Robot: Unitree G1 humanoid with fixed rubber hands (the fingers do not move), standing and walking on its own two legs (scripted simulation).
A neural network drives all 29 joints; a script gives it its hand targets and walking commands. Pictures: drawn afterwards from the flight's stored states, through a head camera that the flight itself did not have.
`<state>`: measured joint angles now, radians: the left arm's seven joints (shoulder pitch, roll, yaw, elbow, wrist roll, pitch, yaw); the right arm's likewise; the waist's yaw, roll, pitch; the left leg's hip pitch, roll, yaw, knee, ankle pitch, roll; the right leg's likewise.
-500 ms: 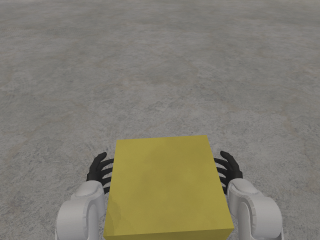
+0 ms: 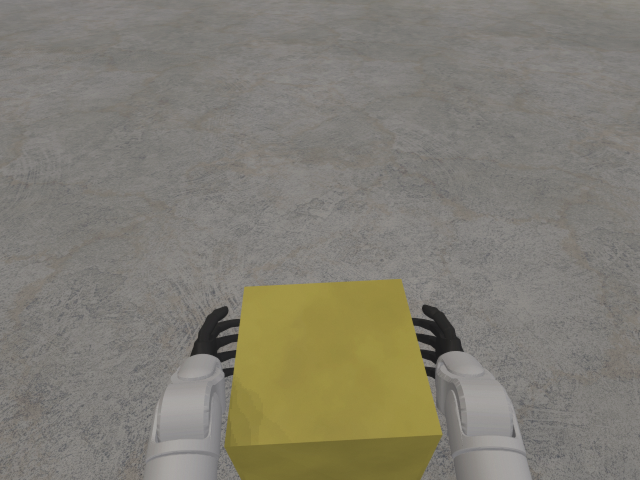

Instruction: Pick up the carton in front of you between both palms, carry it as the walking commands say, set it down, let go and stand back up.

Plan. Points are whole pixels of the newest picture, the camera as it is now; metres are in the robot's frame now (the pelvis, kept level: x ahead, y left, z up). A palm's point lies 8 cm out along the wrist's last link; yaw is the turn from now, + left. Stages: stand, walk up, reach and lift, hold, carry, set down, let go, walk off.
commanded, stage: carry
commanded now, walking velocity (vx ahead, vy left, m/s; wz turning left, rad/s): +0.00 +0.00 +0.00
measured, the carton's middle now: (328, 398) +0.27 +0.00 -0.04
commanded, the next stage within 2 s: hold in 1.26 s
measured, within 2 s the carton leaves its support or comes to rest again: neither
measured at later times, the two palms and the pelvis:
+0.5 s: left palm (200, 371) +0.27 +0.16 +0.04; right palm (446, 368) +0.27 -0.14 +0.04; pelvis -0.02 +0.01 +0.00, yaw +0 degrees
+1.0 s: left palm (193, 379) +0.26 +0.16 +0.04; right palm (443, 375) +0.26 -0.14 +0.04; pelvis -0.03 +0.01 +0.00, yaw +0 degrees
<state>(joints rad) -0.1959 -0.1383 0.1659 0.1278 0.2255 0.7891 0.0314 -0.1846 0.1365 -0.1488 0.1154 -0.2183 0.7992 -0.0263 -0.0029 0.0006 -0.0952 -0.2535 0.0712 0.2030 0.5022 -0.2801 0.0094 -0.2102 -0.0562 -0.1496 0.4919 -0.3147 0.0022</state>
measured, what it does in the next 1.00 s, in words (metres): stands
